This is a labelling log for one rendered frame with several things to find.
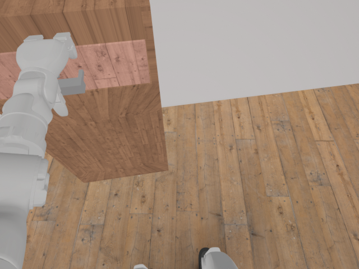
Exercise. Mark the robot left upper arm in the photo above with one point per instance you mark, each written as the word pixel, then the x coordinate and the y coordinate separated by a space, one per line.
pixel 23 186

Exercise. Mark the cabinet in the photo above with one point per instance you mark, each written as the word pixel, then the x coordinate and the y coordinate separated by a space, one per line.
pixel 111 132

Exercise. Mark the drawer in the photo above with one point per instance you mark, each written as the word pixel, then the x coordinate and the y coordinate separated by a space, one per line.
pixel 105 65

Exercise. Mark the handle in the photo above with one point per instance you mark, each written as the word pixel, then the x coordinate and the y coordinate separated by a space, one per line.
pixel 70 86

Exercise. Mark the robot left hand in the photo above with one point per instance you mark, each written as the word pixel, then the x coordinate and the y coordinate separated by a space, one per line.
pixel 49 54

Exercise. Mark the right robot shin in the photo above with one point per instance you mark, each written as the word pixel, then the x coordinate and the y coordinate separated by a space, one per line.
pixel 213 249

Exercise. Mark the robot left forearm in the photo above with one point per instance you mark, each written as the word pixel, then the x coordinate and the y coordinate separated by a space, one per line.
pixel 26 115

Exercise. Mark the robot right thigh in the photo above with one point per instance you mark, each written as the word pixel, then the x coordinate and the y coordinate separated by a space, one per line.
pixel 217 260

